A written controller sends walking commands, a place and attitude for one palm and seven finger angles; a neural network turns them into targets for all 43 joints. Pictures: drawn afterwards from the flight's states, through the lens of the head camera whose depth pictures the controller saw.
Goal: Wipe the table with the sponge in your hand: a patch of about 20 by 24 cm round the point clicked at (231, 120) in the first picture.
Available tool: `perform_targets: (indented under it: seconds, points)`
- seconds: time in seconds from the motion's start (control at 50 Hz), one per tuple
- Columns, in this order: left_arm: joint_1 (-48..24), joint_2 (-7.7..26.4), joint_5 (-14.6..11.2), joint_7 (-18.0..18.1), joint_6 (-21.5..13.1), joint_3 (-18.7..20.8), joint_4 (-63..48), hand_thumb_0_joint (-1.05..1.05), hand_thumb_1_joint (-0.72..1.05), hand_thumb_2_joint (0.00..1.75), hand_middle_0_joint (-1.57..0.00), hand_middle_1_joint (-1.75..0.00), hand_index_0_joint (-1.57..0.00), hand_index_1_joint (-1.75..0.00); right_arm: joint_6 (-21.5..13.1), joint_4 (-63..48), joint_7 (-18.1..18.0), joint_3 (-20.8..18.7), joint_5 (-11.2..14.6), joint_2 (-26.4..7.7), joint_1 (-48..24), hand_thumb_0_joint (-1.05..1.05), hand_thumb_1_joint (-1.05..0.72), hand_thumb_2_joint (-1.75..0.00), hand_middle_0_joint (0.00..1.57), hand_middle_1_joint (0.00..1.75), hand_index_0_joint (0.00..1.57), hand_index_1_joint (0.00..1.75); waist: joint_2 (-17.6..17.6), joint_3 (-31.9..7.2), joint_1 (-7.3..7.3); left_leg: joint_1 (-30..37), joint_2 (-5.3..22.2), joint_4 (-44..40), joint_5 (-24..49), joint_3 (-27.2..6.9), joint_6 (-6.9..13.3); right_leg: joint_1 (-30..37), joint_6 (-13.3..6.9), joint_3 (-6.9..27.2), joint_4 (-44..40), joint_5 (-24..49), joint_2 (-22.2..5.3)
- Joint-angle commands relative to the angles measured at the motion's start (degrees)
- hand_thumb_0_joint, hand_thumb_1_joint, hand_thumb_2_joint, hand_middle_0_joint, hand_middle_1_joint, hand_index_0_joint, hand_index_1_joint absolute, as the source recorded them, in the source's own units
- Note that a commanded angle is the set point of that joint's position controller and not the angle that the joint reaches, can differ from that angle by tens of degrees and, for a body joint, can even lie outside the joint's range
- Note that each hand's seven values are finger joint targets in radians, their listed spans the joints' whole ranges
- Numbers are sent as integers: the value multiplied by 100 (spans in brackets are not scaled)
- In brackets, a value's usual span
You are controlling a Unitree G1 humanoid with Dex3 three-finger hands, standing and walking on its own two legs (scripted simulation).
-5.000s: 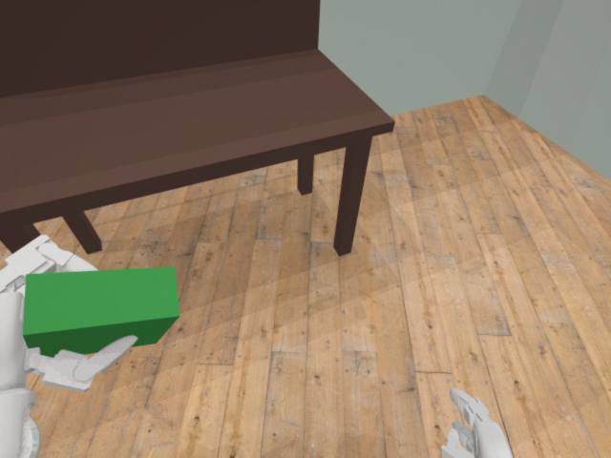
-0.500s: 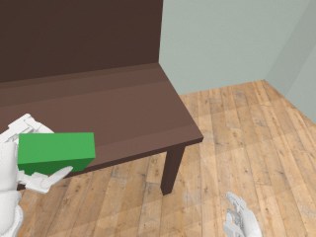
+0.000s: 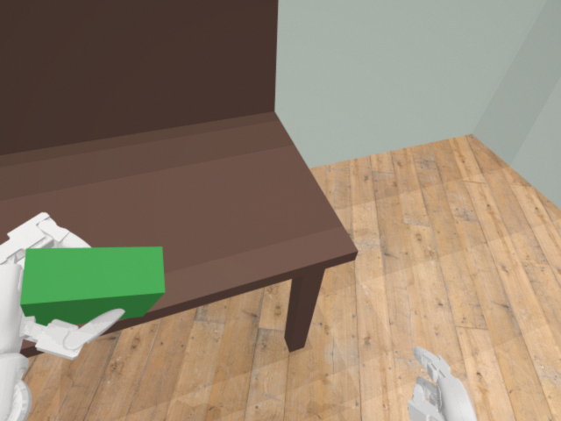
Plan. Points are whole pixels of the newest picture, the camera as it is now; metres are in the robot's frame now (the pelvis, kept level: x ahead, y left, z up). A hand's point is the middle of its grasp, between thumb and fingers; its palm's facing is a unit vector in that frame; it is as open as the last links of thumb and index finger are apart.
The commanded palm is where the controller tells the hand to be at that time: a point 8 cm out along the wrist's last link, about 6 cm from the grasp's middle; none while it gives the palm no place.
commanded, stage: shuffle to correct the standing spot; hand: left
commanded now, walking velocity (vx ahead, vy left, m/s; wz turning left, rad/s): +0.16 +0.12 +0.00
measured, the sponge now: (114, 287) +0.23 +0.21 +0.13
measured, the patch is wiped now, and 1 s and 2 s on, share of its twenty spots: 0.00 0.00 0.00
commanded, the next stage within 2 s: come to a stop and stand still in 1.36 s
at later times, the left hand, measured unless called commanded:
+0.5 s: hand (57, 254) +0.25 +0.27 +0.16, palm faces +0.35 -0.83 -0.44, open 9.4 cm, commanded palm +0.19 +0.31 +0.18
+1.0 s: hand (22, 225) +0.27 +0.32 +0.17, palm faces +0.36 -0.82 -0.45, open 9.4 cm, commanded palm +0.22 +0.37 +0.18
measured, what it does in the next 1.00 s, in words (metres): steps to the left: right foot, then left foot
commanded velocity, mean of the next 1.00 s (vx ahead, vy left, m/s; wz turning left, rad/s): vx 0.17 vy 0.10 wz -0.04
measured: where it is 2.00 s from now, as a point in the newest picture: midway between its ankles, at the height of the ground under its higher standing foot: outside the picture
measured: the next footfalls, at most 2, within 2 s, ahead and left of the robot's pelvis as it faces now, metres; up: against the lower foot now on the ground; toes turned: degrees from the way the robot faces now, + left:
right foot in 0.56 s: +0.08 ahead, -0.08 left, +0.00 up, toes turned -4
left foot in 0.78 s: +0.12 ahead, +0.21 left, +0.00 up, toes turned -2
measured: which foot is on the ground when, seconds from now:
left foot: down 0.00-0.58, up 0.60-0.76, down 0.78-1.00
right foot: down 0.00-0.40, up 0.42-0.54, down 0.56-1.00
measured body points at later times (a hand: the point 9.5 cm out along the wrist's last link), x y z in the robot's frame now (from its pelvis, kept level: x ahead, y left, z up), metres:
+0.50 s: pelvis +0.03 +0.03 -0.01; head +0.05 +0.04 +0.44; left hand +0.22 +0.32 +0.18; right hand +0.21 -0.19 -0.09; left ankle +0.02 +0.08 -0.74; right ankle +0.00 -0.10 -0.72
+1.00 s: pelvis +0.06 +0.08 -0.01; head +0.08 +0.09 +0.44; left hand +0.25 +0.36 +0.19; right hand +0.22 -0.15 -0.10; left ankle +0.06 +0.19 -0.74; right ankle +0.04 -0.06 -0.74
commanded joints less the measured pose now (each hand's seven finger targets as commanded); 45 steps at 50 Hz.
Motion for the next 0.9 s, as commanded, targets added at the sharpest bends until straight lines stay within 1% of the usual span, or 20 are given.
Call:
perform_targets:
  seconds: [0.0,0.16,0.28,0.34,0.38,0.4,0.44,0.5,0.52,0.54,0.56,0.58,0.62,0.66,0.7,0.72,0.76,0.8,0.86,0.88]
  points:
    - [-728,1019,-90,138,-407,738,-1223,0,10,130,-120,-160,-120,-160,-277,-891,-51,-319,23,-685,-579,0,-90,-90,20,30,20,30,-10,-462,-66,151,249,-13,-62,-432,-65,-274,-446,862,-366,-241,-835]
    - [-505,1157,-64,127,-588,942,-1625,0,10,130,-120,-160,-120,-160,-320,-928,4,-353,56,-714,-453,0,-90,-90,20,30,20,30,664,-915,-30,597,776,-115,2151,-1105,119,-174,-188,-87,994,654,-309]
    - [-124,1184,-150,148,-618,1085,-1472,0,10,130,-120,-160,-120,-160,-226,-872,83,-420,144,-736,-399,0,-90,-90,20,30,20,30,-208,-1137,-64,-189,245,981,2226,-312,-198,774,-626,667,904,2425,-1031]
    - [-222,1163,-180,136,-596,1088,-1524,0,10,130,-120,-160,-120,-160,-137,-842,84,-386,136,-710,-380,0,-90,-90,20,30,20,30,439,-1006,-155,599,448,255,2461,-628,-222,-173,-356,184,1571,1759,-570]
    - [-530,1303,-116,100,-597,1062,-1890,0,10,130,-120,-160,-120,-160,-160,-891,76,-375,64,-698,-369,0,-90,-90,20,30,20,30,1412,-811,-199,1727,1032,-454,3398,-1541,-84,-1624,-82,-231,2297,-769,-75]
    - [-566,1259,-43,90,-585,987,-1881,0,10,130,-120,-160,-120,-160,-189,-901,95,-378,-8,-676,-357,0,-90,-90,20,30,20,30,1322,-681,-194,1788,1229,-601,3408,-1799,-11,-1878,-119,-175,2495,-1363,-72]
    - [-430,1153,-23,99,-516,948,-1637,0,10,130,-120,-160,-120,-160,-186,-915,110,-384,-12,-685,-330,0,-90,-90,20,30,20,30,799,-558,-141,1411,1238,-543,3267,-1575,120,-1604,-170,-193,2095,-1249,-163]
    - [-188,1092,-47,106,-556,979,-1419,0,10,130,-120,-160,-120,-160,-175,-961,70,-320,38,-690,-506,0,-90,-90,20,30,20,30,646,-690,-5,-91,881,-241,2050,-888,-63,259,-233,-376,529,-113,-210]
    - [-145,1149,-49,115,-589,1073,-1306,0,10,130,-120,-160,-120,-160,-145,-964,47,-322,43,-686,-544,0,-90,-90,20,30,20,30,403,-792,48,-936,732,189,1241,-761,-142,1244,-327,-146,145,397,-389]
    - [-85,1220,-62,128,-596,1121,-1126,0,10,130,-120,-160,-120,-160,-112,-944,32,-355,40,-650,-469,0,-90,-90,20,30,20,30,-431,-917,51,-1721,322,1211,152,-464,-202,1804,-689,851,-82,165,-1117]
    - [-30,1208,-135,123,-579,1157,-969,0,10,130,-120,-160,-120,-160,-154,-954,32,-474,77,-714,-347,0,-90,-90,20,30,20,30,-1334,-825,-22,-1980,-40,2453,-1079,-301,-198,1195,-1277,2530,-686,-571,-2235]
    - [98,1066,-194,107,-543,1061,-964,0,10,130,-120,-160,-120,-160,-104,-965,70,-642,141,-921,-268,0,-90,-90,20,30,20,30,-1658,-482,-62,-2161,-15,3423,-1633,-480,-251,590,-1601,3438,-1123,-1008,-2735]
    - [-421,1022,-122,166,-604,997,-1400,0,10,130,-120,-160,-120,-160,-46,-800,144,-440,96,-720,-400,0,-90,-90,20,30,20,30,-591,-66,-159,-2129,647,3386,-1553,-1072,-184,-151,-1512,2684,-775,-598,-2663]
    - [-538,1041,5,247,-625,949,-1517,0,10,130,-120,-160,-120,-160,-42,-711,100,-301,52,-498,-457,0,-90,-90,20,30,20,30,-267,-365,-145,-889,572,1856,-1082,-441,-121,-654,-1071,1248,-299,326,-1975]
    - [-644,1035,18,284,-609,844,-1762,0,10,130,-120,-160,-120,-160,-204,-627,-54,-292,27,-418,-511,0,-90,-90,20,30,20,30,219,-515,-168,528,-13,196,-191,323,-179,-947,-600,283,333,60,-1203]
    - [-611,1027,9,286,-607,830,-1732,0,10,130,-120,-160,-120,-160,-317,-642,-112,-368,24,-491,-509,0,-90,-90,20,30,20,30,449,-548,-133,807,31,-230,131,213,-148,-836,-445,157,838,176,-932]
    - [-742,1134,85,281,-656,919,-1981,0,10,130,-120,-160,-120,-160,-411,-799,-136,-510,86,-758,-486,0,-90,-90,20,30,20,30,1124,-692,-25,848,1015,-289,1109,-1130,381,-1140,-87,-212,1915,-240,-247]
    - [-707,1177,50,218,-610,1036,-1807,0,10,130,-120,-160,-120,-160,-467,-762,-112,-402,60,-601,-525,0,-90,-90,20,30,20,30,1253,-303,-96,119,1374,-665,1417,-1895,748,-1028,-22,-224,2221,-1267,-183]
    - [-355,1155,58,165,-683,1186,-1670,0,10,130,-120,-160,-120,-160,-514,-735,11,-414,124,-650,-471,0,-90,-90,20,30,20,30,586,-713,6,-498,753,418,1426,-725,241,528,-217,-92,307,736,-357]
    - [-76,1175,12,155,-678,1196,-1526,0,10,130,-120,-160,-120,-160,-496,-722,33,-413,156,-593,-457,0,-90,-90,20,30,20,30,-68,-957,-60,-663,343,907,1160,-294,18,919,-414,476,214,1575,-761]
